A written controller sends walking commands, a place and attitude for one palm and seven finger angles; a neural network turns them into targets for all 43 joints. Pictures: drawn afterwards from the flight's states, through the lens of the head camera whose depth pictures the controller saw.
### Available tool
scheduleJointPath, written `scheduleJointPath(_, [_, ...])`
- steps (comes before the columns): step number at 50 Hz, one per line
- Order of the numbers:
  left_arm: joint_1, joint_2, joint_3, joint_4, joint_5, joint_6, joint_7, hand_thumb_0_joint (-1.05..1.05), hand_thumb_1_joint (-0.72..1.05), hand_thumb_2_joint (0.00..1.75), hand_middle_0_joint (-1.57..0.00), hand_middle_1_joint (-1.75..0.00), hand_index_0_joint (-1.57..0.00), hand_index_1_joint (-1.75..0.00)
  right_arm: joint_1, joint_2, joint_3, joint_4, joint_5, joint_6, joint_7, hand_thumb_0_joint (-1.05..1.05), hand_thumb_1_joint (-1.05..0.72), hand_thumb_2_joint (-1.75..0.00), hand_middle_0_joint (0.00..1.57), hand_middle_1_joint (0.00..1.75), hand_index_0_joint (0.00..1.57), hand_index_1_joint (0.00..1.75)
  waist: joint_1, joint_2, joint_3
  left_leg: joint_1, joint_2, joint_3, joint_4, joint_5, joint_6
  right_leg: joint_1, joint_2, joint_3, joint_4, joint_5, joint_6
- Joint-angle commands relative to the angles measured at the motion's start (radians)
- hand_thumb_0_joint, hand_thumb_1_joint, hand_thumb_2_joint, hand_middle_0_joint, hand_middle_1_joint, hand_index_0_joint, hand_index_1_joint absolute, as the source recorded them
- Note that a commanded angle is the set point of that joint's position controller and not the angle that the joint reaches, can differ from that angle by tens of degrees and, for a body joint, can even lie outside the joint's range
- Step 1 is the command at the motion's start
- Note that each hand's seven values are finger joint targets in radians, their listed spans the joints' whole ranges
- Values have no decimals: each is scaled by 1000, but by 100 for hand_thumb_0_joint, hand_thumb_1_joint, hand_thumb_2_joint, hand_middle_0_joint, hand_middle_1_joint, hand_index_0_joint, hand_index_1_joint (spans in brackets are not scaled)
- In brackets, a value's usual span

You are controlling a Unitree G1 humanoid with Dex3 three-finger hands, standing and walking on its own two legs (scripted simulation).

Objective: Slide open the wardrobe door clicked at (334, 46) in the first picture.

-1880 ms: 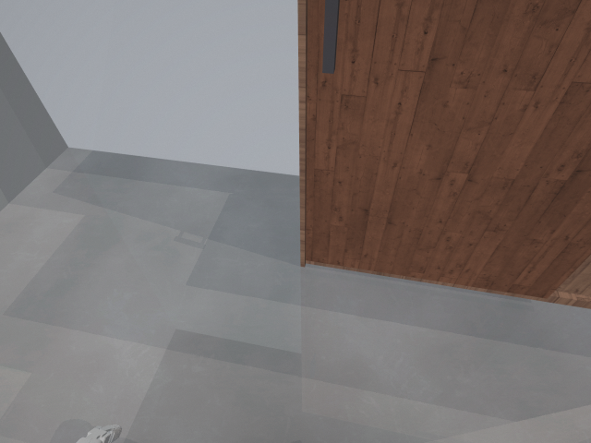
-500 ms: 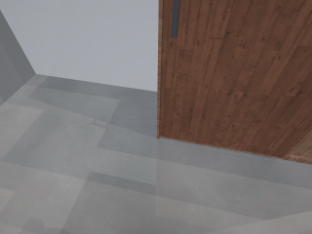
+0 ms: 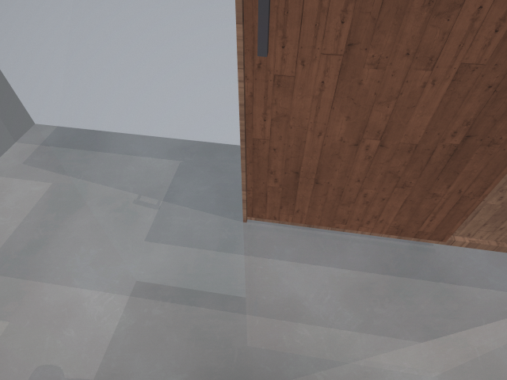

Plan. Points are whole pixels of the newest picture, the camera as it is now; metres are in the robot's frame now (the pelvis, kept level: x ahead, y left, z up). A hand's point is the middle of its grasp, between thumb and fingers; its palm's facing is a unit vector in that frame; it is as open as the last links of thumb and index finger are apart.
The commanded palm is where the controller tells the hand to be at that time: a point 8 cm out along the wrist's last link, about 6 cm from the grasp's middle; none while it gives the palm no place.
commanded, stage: take the last steps up to it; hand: left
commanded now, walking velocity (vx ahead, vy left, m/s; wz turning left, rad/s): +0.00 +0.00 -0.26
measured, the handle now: (265, 7) +0.89 +0.03 +0.21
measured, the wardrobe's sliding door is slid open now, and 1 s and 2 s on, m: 0.00 0.00 0.00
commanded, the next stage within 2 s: come to a stop and stand still in 1.10 s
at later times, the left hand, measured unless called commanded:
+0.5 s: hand out of the picture +0.01 +0.17 -0.18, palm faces +0.03 -0.99 -0.17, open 7.4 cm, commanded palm none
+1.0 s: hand (190, 263) +0.39 +0.18 -0.17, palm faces -0.16 -0.97 -0.16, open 7.4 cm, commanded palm none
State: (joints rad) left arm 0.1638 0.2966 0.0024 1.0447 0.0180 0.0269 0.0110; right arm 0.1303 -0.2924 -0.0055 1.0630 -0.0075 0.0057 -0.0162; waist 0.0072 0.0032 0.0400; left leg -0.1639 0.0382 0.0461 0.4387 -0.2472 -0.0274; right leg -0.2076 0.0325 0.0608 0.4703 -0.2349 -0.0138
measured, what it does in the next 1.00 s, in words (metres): walks ahead: left foot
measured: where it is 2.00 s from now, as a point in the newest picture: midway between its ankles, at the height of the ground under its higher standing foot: (272, 354)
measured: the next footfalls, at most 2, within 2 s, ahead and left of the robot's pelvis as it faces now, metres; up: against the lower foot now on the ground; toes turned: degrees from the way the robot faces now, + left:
left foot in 0.60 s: +0.20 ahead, +0.13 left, +0.00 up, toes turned +3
right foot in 1.10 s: +0.43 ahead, -0.15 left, +0.00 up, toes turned -16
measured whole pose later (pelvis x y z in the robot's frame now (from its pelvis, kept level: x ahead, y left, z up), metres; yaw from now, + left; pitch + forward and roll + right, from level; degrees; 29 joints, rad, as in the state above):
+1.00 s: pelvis +0.26 +0.01 +0.00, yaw -8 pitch +0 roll -1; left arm 0.12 0.20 0.07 1.00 0.03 0.00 -0.02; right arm 0.42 -0.12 -0.04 1.13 -0.03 -0.06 -0.02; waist -0.04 -0.04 0.07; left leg 0.02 0.04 0.18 0.34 -0.36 0.00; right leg -0.55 -0.10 -0.09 0.73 -0.18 -0.01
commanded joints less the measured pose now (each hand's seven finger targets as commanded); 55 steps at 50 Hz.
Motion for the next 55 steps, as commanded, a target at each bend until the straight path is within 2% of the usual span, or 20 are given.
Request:
scheduleJointPath(1, [29, 128, 35, -84, -1, -8, 4, 0, 90, 90, -20, -30, -20, -30, 43, -119, -35, -61, -3, -12, -13, 0, -90, -90, 20, 30, 20, 30, -10, -3, -48, 9, 103, -59, -18, 128, 33, -52, -110, 112, -23, 231, -17])
scheduleJointPath(6, [73, 102, 46, -97, 9, -6, -15, 0, 90, 90, -20, -30, -20, -30, 77, -113, -46, -62, -15, -10, 0, 0, -90, -90, 20, 30, 20, 30, -1, 0, 21, -73, 109, -106, -83, -373, 60, -137, -56, 128, -58, -349, -31])
scheduleJointPath(13, [197, 2, 63, -85, 11, -42, -30, 0, 90, 90, -20, -30, -20, -30, 165, -92, -66, -52, -16, -33, 0, 0, -90, -90, 20, 30, 20, 30, 13, 62, 47, -118, 183, -181, -66, -439, 124, -151, -5, 52, 98, -280, -47])
scheduleJointPath(14, [233, 1, 66, -74, 14, -48, -29, 0, 90, 90, -20, -30, -20, -30, 152, -76, -64, -58, -15, -34, 2, 0, -90, -90, 20, 30, 20, 30, 34, 16, 50, -186, 150, -136, 6, -421, 106, -88, -26, 89, 39, -298, -58])
scheduleJointPath(16, [344, 68, 82, -29, 13, -59, -13, 0, 90, 90, -20, -30, -20, -30, 95, 8, -48, -90, -9, -42, 7, 0, -90, -90, 20, 30, 20, 30, 76, -274, 90, -459, -7, 57, 378, -313, 31, 93, -234, 467, -212, -372, -169])
scheduleJointPath(17, [405, 75, 83, -13, 4, -67, -2, 0, 90, 90, -20, -30, -20, -30, 32, 2, -46, -115, -12, -49, 7, 0, -90, -90, 20, 30, 20, 30, 103, -255, 104, -537, 3, 12, 531, -327, 31, 126, -324, 610, -287, -282, -238])
scheduleJointPath(18, [407, 60, 79, -2, 5, -74, 6, 0, 90, 90, -20, -30, -20, -30, 9, -1, -49, -122, -13, -56, 8, 0, -90, -90, 20, 30, 20, 30, 87, -169, 116, -574, 27, -27, 598, -289, 31, 144, -337, 609, -272, -153, -271])
scheduleJointPath(21, [336, 17, 71, 1, 15, -86, 16, 0, 90, 90, -20, -30, -20, -30, 47, 42, -48, -105, -11, -63, 14, 0, -90, -90, 20, 30, 20, 30, 27, -93, 56, -488, 59, -14, 530, -243, 24, 134, -291, 390, -184, 128, -246])
scheduleJointPath(28, [278, 1, 70, 23, 3, -80, 7, 0, 90, 90, -20, -30, -20, -30, 163, 63, -47, -66, -3, -73, 14, 0, -90, -90, 20, 30, 20, 30, -55, -113, 13, 2, -12, 80, 102, 45, 21, -99, -141, 157, -99, 110, -121])
scheduleJointPath(29, [284, -22, 66, 23, 0, -79, 4, 0, 90, 90, -20, -30, -20, -30, 266, 22, -56, -30, -4, -80, 1, 0, -90, -90, 20, 30, 20, 30, -91, -29, -43, 188, 24, 31, 40, 30, 38, -168, -99, 123, 66, 153, -98])
scheduleJointPath(31, [306, -85, 57, -13, -3, -82, -7, 0, 90, 90, -20, -30, -20, -30, 458, -151, -95, 2, -18, -76, -11, 0, -90, -90, 20, 30, 20, 30, -131, 294, -135, 348, 453, -507, -186, -128, 204, -418, 22, -60, 597, -324, -24])
scheduleJointPath(32, [245, -57, 60, -18, 10, -75, -1, 0, 90, 90, -20, -30, -20, -30, 414, -106, -84, 5, -18, -70, -14, 0, -90, -90, 20, 30, 20, 30, -128, 214, -62, 230, 462, -545, -245, -230, 220, -453, -23, -20, 726, -301, -29])
scheduleJointPath(34, [184, -80, 63, -13, 16, -66, -18, 0, 90, 90, -20, -30, -20, -30, 277, -3, -59, -24, -16, -74, -13, 0, -90, -90, 20, 30, 20, 30, -62, 75, 121, 10, 375, -374, -277, -209, 198, -475, -113, -25, 771, -146, -18])
scheduleJointPath(38, [228, -123, 65, 0, 22, -42, -31, 0, 90, 90, -20, -30, -20, -30, 260, 59, -51, -20, -14, -101, -20, 0, -90, -90, 20, 30, 20, 30, -5, 99, 70, -2, 259, -102, -253, 124, 162, -411, -135, -69, 677, -11, 20])
scheduleJointPath(47, [-72, -109, 55, -104, 12, -44, -44, 0, 90, 90, -20, -30, -20, -30, 358, 24, -58, 35, -22, -88, -18, 0, -90, -90, 20, 30, 20, 30, -60, 121, 111, 115, 238, 17, -203, 438, 156, -381, -122, -171, 248, 69, 15])
scheduleJointPath(50, [-61, -91, 60, -100, 9, -50, -41, 0, 90, 90, -20, -30, -20, -30, 350, 5, -63, 48, -24, -79, -20, 0, -90, -90, 20, 30, 20, 30, -38, 131, 82, 127, 248, 31, -132, 547, 148, -254, -85, -196, 167, 45, -18])
scheduleJointPath(52, [83, -63, 68, -56, 12, -63, -34, 0, 90, 90, -20, -30, -20, -30, 340, -3, -62, 54, -17, -74, -19, 0, -90, -90, 20, 30, 20, 30, 34, 101, 7, 105, 221, 61, 59, 688, 117, -34, -36, -233, 76, 83, -38])
scheduleJointPath(53, [217, -21, 81, -13, 16, -77, -28, 0, 90, 90, -20, -30, -20, -30, 337, 5, -61, 57, -9, -76, -14, 0, -90, -90, 20, 30, 20, 30, 92, 59, -83, 10, 182, 83, 241, 621, 87, 187, -58, -199, 38, 145, -58])
scheduleJointPath(54, [340, 82, 104, 21, 20, -91, -12, 0, 90, 90, -20, -30, -20, -30, 380, 59, -52, 47, 4, -79, -4, 0, -90, -90, 20, 30, 20, 30, 126, -148, -220, -214, 86, 134, 544, 233, 46, 443, -307, 77, 13, 265, -135])
scheduleJointPath(55, [392, 147, 113, 31, 1, -89, -8, 0, 90, 90, -20, -30, -20, -30, 390, 89, -46, 19, 10, -76, -12, 0, -90, -90, 20, 30, 20, 30, 107, -229, -282, -358, -18, 66, 834, -364, 30, 494, -506, 355, -80, 435, -245])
